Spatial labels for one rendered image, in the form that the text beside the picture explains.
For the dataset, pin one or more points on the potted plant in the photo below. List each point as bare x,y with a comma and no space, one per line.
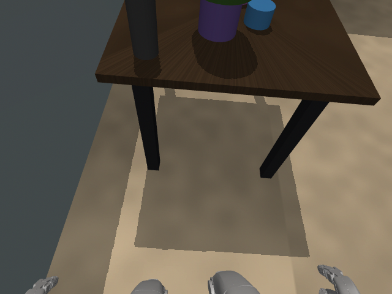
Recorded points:
218,19

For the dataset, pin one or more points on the left robot hand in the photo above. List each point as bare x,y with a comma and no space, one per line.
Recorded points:
43,286

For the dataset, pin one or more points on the right robot hand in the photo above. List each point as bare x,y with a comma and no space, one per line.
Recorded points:
342,284

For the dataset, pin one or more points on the table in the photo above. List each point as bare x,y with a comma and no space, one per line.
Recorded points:
305,54

